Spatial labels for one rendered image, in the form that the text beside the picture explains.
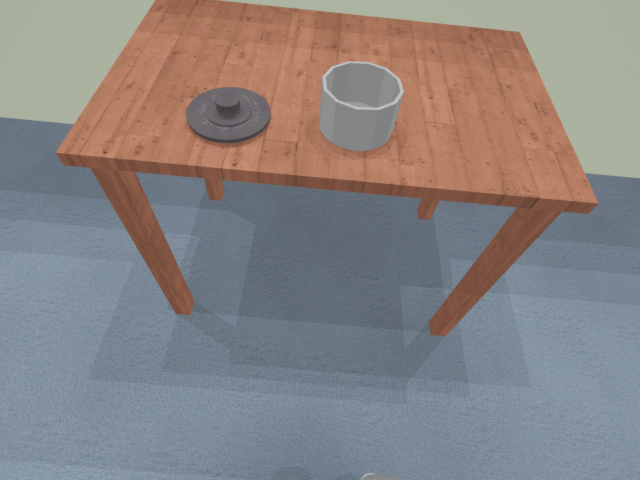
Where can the knob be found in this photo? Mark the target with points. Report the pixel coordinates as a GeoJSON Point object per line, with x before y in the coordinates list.
{"type": "Point", "coordinates": [227, 102]}

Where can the table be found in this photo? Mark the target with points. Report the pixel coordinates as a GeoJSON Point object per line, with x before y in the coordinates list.
{"type": "Point", "coordinates": [475, 124]}

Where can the pot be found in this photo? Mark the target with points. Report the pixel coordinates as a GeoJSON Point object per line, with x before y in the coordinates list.
{"type": "Point", "coordinates": [359, 105]}

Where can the lid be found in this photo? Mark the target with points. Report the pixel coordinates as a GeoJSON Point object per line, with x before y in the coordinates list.
{"type": "Point", "coordinates": [249, 121]}

